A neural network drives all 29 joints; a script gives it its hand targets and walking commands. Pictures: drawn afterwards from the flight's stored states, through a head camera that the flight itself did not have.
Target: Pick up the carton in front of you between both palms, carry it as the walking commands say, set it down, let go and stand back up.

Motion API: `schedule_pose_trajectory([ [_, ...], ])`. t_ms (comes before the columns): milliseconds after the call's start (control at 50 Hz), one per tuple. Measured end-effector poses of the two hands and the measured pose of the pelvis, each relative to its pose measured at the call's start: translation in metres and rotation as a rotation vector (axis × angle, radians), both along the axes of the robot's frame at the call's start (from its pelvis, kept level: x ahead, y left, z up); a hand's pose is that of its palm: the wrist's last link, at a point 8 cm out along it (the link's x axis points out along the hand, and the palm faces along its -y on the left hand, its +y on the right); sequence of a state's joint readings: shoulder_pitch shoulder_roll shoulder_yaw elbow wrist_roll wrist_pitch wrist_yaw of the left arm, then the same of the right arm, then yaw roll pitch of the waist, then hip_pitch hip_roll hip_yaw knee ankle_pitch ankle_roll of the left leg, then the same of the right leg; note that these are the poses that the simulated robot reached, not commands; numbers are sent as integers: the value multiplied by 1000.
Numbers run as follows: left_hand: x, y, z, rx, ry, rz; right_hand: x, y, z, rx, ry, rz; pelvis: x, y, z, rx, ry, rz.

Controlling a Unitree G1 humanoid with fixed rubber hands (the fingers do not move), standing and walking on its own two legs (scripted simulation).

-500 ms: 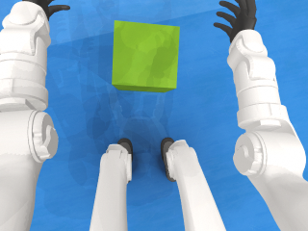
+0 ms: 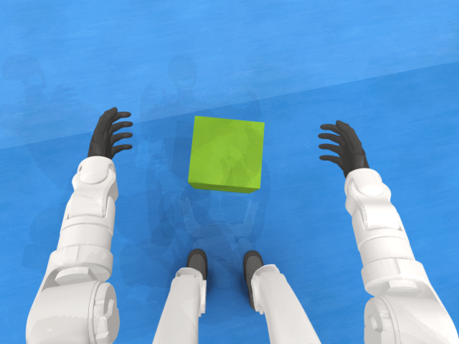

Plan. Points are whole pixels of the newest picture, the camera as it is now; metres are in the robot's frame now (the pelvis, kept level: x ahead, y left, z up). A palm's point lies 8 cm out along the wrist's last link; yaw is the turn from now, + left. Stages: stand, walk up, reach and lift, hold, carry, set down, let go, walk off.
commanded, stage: let go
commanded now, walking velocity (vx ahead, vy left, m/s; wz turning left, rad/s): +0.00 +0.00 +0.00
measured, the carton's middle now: (225, 159) +0.49 -0.02 -0.58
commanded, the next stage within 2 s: stand in 1.06 s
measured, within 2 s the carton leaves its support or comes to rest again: neither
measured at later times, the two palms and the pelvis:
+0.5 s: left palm (58, 269) +0.26 +0.22 -0.02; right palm (429, 279) +0.22 -0.24 +0.00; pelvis +0.05 -0.01 +0.07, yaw -1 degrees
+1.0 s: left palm (39, 321) +0.21 +0.23 +0.00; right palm (434, 292) +0.21 -0.24 +0.01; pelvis +0.05 +0.00 +0.07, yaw -1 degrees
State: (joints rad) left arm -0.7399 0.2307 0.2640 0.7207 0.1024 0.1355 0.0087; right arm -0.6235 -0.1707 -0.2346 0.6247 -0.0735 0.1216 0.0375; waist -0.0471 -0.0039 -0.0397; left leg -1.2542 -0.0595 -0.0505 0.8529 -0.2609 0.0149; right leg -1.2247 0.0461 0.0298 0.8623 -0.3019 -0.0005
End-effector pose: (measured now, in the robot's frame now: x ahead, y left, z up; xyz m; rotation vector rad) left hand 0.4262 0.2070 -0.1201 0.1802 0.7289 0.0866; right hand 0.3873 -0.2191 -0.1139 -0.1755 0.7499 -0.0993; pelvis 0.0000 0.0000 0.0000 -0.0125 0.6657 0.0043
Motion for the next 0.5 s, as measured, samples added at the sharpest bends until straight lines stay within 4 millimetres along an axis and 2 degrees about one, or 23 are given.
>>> schedule_pose_trajectory([
  [180, -52, 0, 43, -6, 8, -23, -55, -20, 46, 13, 18, -4, 22, -7, 28, 8, -141, -9],
  [400, -131, 6, 84, -14, 31, -30, -136, -24, 92, 18, 38, -19, 43, -9, 56, 10, -373, -16],
  [500, -165, 12, 102, -13, 38, -30, -165, -24, 110, 14, 44, -18, 51, -7, 66, 8, -495, -17],
])
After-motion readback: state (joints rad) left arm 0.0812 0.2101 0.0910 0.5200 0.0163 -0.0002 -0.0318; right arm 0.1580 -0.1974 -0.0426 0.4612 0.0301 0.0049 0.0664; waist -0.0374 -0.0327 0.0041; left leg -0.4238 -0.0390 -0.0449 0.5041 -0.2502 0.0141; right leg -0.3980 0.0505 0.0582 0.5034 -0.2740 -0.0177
